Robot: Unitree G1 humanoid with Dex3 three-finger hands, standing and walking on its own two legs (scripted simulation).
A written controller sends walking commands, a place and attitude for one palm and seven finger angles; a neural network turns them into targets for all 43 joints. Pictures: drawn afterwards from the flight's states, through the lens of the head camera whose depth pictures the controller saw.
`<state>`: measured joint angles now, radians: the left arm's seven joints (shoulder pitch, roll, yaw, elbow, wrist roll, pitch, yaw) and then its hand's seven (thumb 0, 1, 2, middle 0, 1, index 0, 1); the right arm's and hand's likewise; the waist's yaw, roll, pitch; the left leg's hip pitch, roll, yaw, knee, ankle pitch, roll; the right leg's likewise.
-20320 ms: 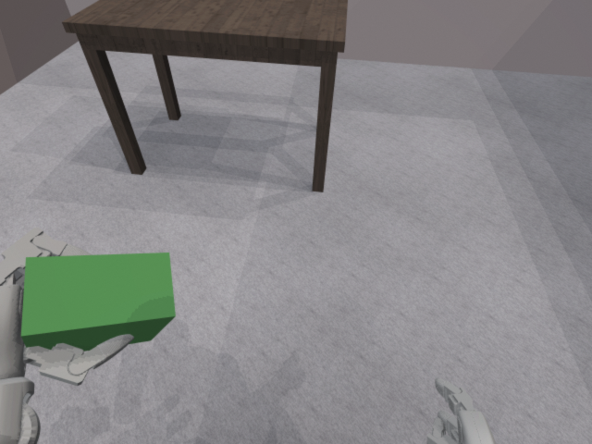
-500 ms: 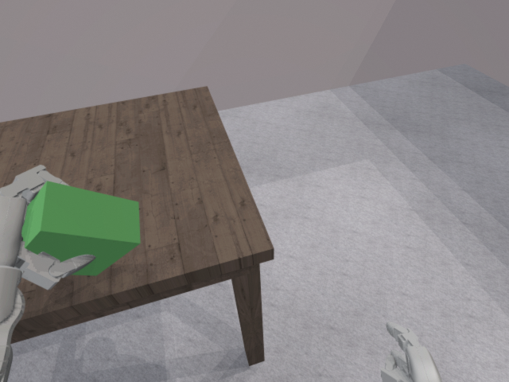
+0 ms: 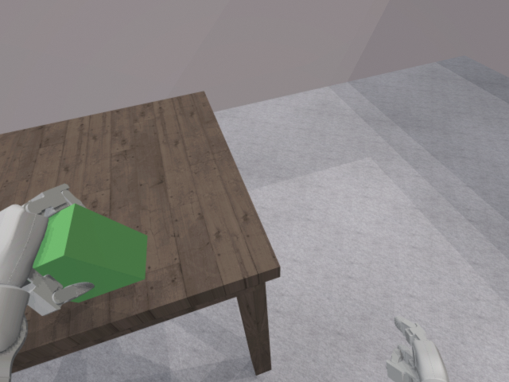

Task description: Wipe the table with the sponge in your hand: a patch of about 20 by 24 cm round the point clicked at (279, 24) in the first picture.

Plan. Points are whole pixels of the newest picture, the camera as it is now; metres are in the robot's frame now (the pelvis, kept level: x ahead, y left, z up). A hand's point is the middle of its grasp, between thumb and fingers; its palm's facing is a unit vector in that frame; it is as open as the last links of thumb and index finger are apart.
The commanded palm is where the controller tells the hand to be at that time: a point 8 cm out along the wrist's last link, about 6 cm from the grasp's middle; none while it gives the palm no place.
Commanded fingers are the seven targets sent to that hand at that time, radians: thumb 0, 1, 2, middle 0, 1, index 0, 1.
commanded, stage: turn the palm down, sponge in hand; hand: left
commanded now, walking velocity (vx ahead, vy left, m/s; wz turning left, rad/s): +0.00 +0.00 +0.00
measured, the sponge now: (89, 262) +0.22 +0.26 +0.12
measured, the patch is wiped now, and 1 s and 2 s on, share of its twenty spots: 0.00 0.00 0.00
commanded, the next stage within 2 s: move the sponge above the wiping area in 1.18 s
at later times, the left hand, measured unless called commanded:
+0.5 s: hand (38, 238) +0.22 +0.30 +0.18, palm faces +0.22 -0.17 -0.96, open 10.2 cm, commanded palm +0.18 +0.30 +0.24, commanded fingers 0.00 0.10 1.30 -1.20 -1.60 -1.20 -1.60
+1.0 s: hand (53, 244) +0.21 +0.28 +0.17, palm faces +0.16 -0.06 -0.98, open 10.2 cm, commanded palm +0.17 +0.28 +0.24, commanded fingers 0.00 0.10 1.30 -1.20 -1.60 -1.20 -1.60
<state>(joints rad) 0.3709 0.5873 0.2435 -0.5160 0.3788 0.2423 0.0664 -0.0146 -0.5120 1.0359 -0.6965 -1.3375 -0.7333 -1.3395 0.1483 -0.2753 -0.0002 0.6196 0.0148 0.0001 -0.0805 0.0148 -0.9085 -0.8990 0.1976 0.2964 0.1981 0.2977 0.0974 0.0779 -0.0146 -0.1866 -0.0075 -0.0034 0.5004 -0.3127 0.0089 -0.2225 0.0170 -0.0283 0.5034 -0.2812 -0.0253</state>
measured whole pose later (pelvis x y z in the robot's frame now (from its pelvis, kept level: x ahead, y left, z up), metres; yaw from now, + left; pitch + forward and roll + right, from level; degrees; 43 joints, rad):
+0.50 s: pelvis -0.01 +0.02 +0.01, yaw +0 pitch -2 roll +0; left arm 0.16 0.61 0.07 -0.45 0.67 0.46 -0.04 -0.01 -0.51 1.04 -0.70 -1.34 -0.73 -1.34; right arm 0.01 -0.27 0.06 0.64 0.03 0.07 -0.05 0.01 -0.91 -0.90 0.20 0.30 0.20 0.30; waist 0.13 0.11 0.01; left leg -0.10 -0.03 0.00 0.36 -0.23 0.03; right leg -0.14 -0.01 -0.02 0.37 -0.20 -0.01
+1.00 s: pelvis -0.02 -0.01 +0.01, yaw +0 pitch -3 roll +1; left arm 0.12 0.60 0.01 -0.38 0.79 0.48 -0.06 -0.01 -0.51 1.04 -0.70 -1.34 -0.73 -1.34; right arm -0.01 -0.29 0.05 0.65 0.04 0.07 -0.04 0.01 -0.91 -0.90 0.20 0.30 0.20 0.30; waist 0.13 0.14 0.01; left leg -0.09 -0.01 0.00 0.36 -0.22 0.01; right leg -0.14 0.01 -0.03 0.40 -0.21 -0.03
